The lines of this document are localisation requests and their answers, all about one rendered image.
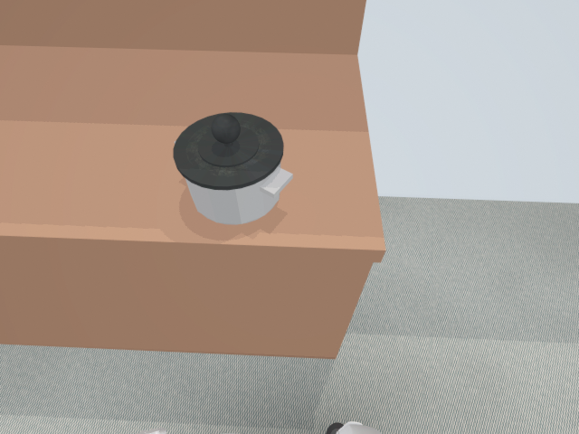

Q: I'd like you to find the lid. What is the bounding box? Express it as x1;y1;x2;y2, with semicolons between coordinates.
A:
173;112;283;190

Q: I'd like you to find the table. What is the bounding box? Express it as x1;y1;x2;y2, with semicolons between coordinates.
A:
0;0;386;359

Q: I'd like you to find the pot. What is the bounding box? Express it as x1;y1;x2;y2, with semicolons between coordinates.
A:
175;142;293;225

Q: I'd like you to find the knob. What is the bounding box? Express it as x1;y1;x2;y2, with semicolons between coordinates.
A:
211;114;241;144

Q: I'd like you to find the robot right shin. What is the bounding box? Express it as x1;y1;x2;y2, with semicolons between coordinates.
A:
339;421;362;431

